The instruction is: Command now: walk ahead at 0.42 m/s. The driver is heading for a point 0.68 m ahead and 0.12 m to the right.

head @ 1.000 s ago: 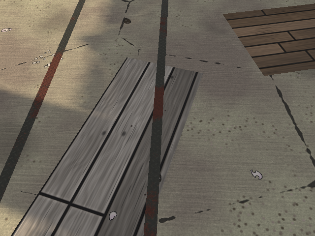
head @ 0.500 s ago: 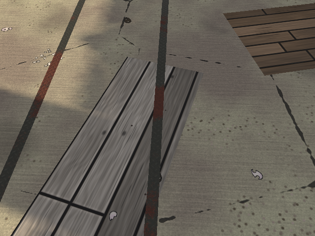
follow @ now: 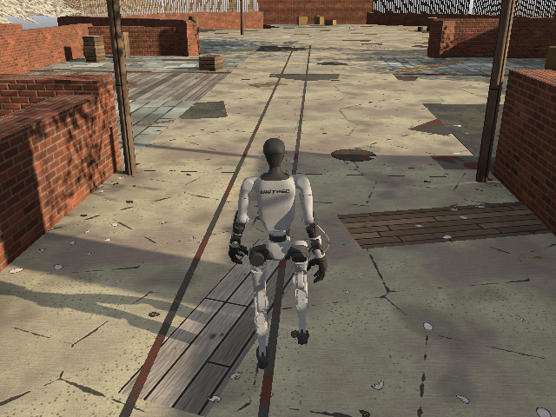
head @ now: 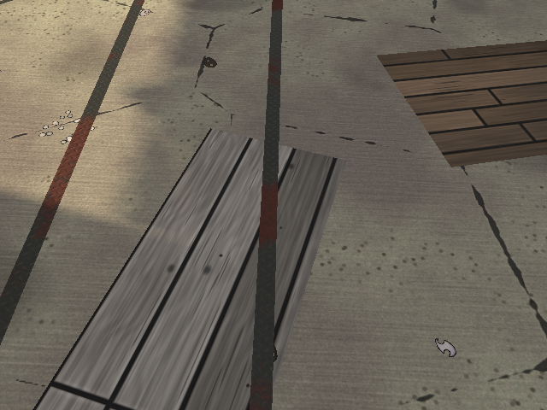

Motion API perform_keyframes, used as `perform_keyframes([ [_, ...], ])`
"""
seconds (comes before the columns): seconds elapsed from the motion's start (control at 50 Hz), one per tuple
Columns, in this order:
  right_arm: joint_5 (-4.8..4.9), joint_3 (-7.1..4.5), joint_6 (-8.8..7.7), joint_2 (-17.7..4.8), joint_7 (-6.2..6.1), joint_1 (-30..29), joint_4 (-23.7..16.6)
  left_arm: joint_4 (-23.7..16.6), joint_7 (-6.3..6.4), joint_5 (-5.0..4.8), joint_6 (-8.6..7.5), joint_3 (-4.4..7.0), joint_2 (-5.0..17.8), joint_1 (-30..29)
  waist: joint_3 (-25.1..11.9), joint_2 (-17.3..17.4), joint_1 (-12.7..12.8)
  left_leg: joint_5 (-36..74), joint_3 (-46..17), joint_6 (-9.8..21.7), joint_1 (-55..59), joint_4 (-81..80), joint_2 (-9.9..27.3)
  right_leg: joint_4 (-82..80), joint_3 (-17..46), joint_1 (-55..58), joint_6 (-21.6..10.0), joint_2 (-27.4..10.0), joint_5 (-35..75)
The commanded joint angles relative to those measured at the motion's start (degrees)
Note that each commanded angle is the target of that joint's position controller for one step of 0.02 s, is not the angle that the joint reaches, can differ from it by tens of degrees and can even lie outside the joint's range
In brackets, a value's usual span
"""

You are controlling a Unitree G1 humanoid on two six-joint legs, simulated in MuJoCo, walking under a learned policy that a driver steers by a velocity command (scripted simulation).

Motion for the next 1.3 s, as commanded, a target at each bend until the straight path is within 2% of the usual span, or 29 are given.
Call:
perform_keyframes([
  [0.02,-0.44,-0.35,0.13,-5.64,-0.21,3.15,-2.03,-4.26,-0.75,0.53,-0.74,0.10,1.51,-7.05,8.59,6.86,-0.03,18.37,-11.71,7.09,6.58,-11.88,13.07,-6.03,0.12,-16.04,1.03,-2.66,6.95],
  [0.08,-0.45,-0.60,0.39,-7.98,-0.97,3.72,-2.85,-7.67,-1.21,0.17,-0.46,-1.09,-0.54,-15.66,10.53,6.45,-1.72,20.20,-7.33,6.66,1.01,-13.98,11.09,-19.32,-2.62,-8.95,1.70,-0.12,13.62],
  [0.18,0.60,-1.40,0.27,-9.49,-1.01,5.26,-1.88,-11.45,-2.42,-0.47,-0.59,-1.33,1.55,-21.68,12.23,8.19,-1.52,25.44,-5.47,6.59,5.83,-13.44,14.22,-29.15,-3.08,-4.37,-0.65,1.16,14.81],
  [0.22,0.56,-1.92,0.58,-10.78,-1.06,3.57,-2.22,-11.75,-2.68,-0.29,-1.01,-0.37,3.93,-19.00,8.70,9.48,1.41,42.85,-4.25,5.37,10.02,-7.57,15.29,-30.64,-3.85,1.52,-2.63,3.13,12.24],
  [0.26,0.27,-2.22,1.42,-11.56,-1.12,1.30,-2.89,-8.16,-2.12,-0.41,-0.91,1.95,8.13,-4.68,-0.90,11.62,8.98,62.22,-1.86,3.36,9.53,8.71,13.71,-30.52,-5.93,19.83,-5.27,6.72,11.10],
  [0.28,-0.04,-1.98,1.42,-11.45,-0.93,-0.57,-4.07,-5.38,-1.48,-0.26,-0.47,3.20,10.72,6.10,-7.22,11.09,13.81,54.74,-1.61,1.66,-2.05,22.43,11.88,-28.57,-0.35,37.82,-7.63,1.79,11.46],
  [0.3,-0.15,-0.14,0.59,-4.30,-0.08,4.65,-5.37,-3.80,-0.90,1.70,0.03,4.39,15.91,15.56,-18.23,-3.27,11.66,21.66,-1.29,-1.89,-25.14,47.57,2.38,-30.99,26.90,60.99,-16.40,-15.27,0.13],
  [0.32,1.12,0.62,-1.29,-2.52,0.59,5.13,-4.33,-2.85,-1.03,1.83,0.25,3.09,12.98,15.80,-24.56,-10.26,10.77,-12.34,-10.83,-1.34,-32.24,60.65,-2.86,-42.95,46.82,62.42,-19.12,-20.95,-5.54],
  [0.36,3.17,-1.13,-2.57,-8.90,0.27,-6.13,-8.05,-4.89,-1.40,0.69,-0.34,1.14,6.43,3.59,-6.47,-3.69,7.93,-5.35,-8.95,0.84,-38.50,62.39,4.40,-45.77,28.67,43.36,-13.26,-15.83,-1.58],
  [0.38,2.47,-1.66,-2.34,-9.10,-0.44,-8.37,-8.50,-5.33,-1.84,1.23,-0.93,0.54,4.64,-0.34,-2.43,1.22,5.42,-1.17,-7.71,1.06,-35.41,58.65,6.86,-47.55,22.52,33.33,-11.61,-13.72,3.63],
  [0.4,1.59,-2.27,-1.45,-8.71,-0.96,-7.78,-8.46,-5.22,-2.15,1.89,-1.44,0.03,3.03,-2.26,-0.58,1.00,2.93,1.15,-7.87,1.33,-31.16,55.43,8.82,-49.14,17.67,26.36,-10.35,-11.28,6.61],
  [0.44,1.47,-2.05,0.30,-5.47,-1.30,-5.18,-8.38,-3.96,-2.17,1.97,-1.64,-0.11,3.00,-1.46,1.25,-1.78,0.68,1.89,-7.68,1.39,-27.54,51.77,10.12,-52.43,13.56,19.60,-10.65,-9.64,5.98],
  [0.48,1.16,-2.21,1.07,-6.00,-1.47,-8.47,-10.18,-2.90,-1.38,1.86,-1.82,0.07,4.79,0.52,4.22,-2.24,0.23,4.42,-6.91,0.27,-30.10,46.84,11.01,-54.94,10.85,16.68,-11.24,-9.22,6.94],
  [0.56,0.15,-2.12,0.75,-7.03,-0.87,-18.65,-13.75,-2.27,0.25,1.66,-1.33,0.42,7.04,5.23,5.86,-0.75,2.46,17.92,-5.53,-1.68,-35.87,31.20,10.91,-55.42,7.13,20.12,-10.07,-8.05,11.73],
  [0.7,1.25,-0.82,0.03,-6.88,1.59,-32.49,-18.18,-0.40,0.64,0.27,-0.04,0.94,8.85,14.08,7.73,-0.83,7.12,20.85,-2.89,-1.13,-33.27,12.22,6.34,-51.01,5.60,30.40,-7.68,-10.13,11.42],
  [0.76,1.34,-1.74,-0.77,-9.73,2.20,-28.96,-18.52,-0.62,0.84,0.24,1.02,1.47,10.06,13.41,5.75,-2.67,3.52,14.29,-2.66,0.59,-26.18,8.57,4.06,-44.83,8.10,33.71,-6.20,-11.97,18.54],
  [0.8,0.70,-4.41,-1.25,-15.53,1.53,-11.52,-14.12,-2.16,0.73,0.99,1.30,0.52,7.74,11.40,-5.80,-1.18,-4.76,15.05,-3.74,4.05,-0.78,9.76,5.08,-23.87,4.15,26.03,-2.96,-6.27,26.71],
  [0.82,-1.16,-5.90,-1.07,-22.17,1.12,-3.45,-12.78,-3.67,0.62,1.62,0.66,-1.07,1.79,16.58,-16.51,10.58,-4.09,17.31,-23.98,11.06,22.36,9.71,20.57,-0.52,-0.71,6.56,1.44,1.94,8.11],
  [0.84,-1.31,-5.15,-0.69,-19.93,1.44,-1.88,-11.95,-2.62,0.44,0.52,-0.51,-1.56,0.64,19.05,-23.57,19.41,-3.41,20.28,-43.26,16.35,27.72,0.48,26.76,11.61,6.09,-2.84,2.99,7.22,-20.07],
  [0.86,-0.93,-3.68,-0.72,-15.38,1.51,-6.03,-12.74,-2.79,0.56,-0.86,-1.04,0.08,6.74,15.65,-16.62,13.59,-3.09,26.70,-35.53,13.91,21.86,1.04,24.53,16.82,9.91,-6.59,2.60,4.38,-19.40],
  [0.9,-0.64,-2.05,-0.66,-10.75,1.59,-15.59,-14.18,-3.67,1.29,-0.15,-0.46,0.35,6.25,10.00,-6.00,5.83,0.35,41.72,-17.91,11.05,5.23,0.74,19.64,13.37,6.29,-4.97,2.89,-0.28,-13.32],
  [0.92,-0.82,-1.72,-0.75,-9.35,1.66,-17.90,-14.06,-3.66,1.57,0.38,0.46,0.81,5.72,10.01,-3.80,6.13,2.39,42.67,-13.55,9.96,-0.73,-0.94,17.59,9.23,6.02,-1.59,2.82,-2.20,-11.08],
  [1.02,-1.70,-1.60,-0.75,-10.14,0.78,-20.66,-11.55,-4.22,1.79,1.50,3.17,0.03,1.02,9.68,-2.08,6.65,6.47,49.54,-3.45,10.55,-10.78,-4.91,13.96,-8.77,3.79,7.95,3.68,-2.52,-1.18],
  [1.16,-0.06,-1.63,1.68,-11.73,-0.35,-18.78,-8.13,-5.68,1.24,1.96,4.03,0.26,3.62,1.56,-1.90,6.90,4.33,31.80,-2.96,8.76,-9.05,-2.84,13.53,-27.63,1.27,15.96,2.88,-0.21,8.21],
  [1.2,0.49,-1.08,2.11,-9.86,-0.47,-16.77,-6.88,-5.02,1.36,2.79,3.94,0.92,5.32,2.17,-1.13,4.28,4.83,19.08,-2.81,4.87,-10.14,1.28,10.00,-36.14,2.00,21.65,0.81,-0.47,17.25],
  [1.22,-0.61,-0.61,2.12,-8.28,-0.61,-14.47,-6.52,-5.13,1.76,2.92,3.85,1.54,8.20,2.66,-2.16,0.20,3.19,10.85,-0.70,1.96,-11.89,5.42,6.67,-36.09,6.45,25.92,-0.56,-4.97,30.46],
  [1.24,-1.36,-0.38,2.05,-6.20,-0.63,-7.51,-5.18,-5.50,2.22,2.69,4.15,1.54,9.62,0.38,-3.19,-7.56,-2.15,-1.56,1.37,-0.65,-15.75,7.03,2.47,-34.68,10.57,29.36,-4.85,-9.44,34.00],
  [1.26,-1.25,-0.10,2.66,-5.66,-1.24,-7.91,-4.77,-4.96,1.97,2.06,4.43,0.81,5.75,0.00,-3.72,-9.10,-0.72,-2.98,1.12,-1.97,-13.89,7.30,2.23,-36.39,12.12,26.71,-6.97,-9.88,24.13],
  [1.3,-0.53,-0.68,4.30,-8.59,-2.01,-12.69,-5.29,-5.35,1.30,1.82,4.53,0.58,4.19,-3.70,0.26,-5.48,0.17,0.63,1.14,-2.06,-10.95,5.33,2.56,-37.64,9.66,20.02,-3.50,-5.45,12.54],
])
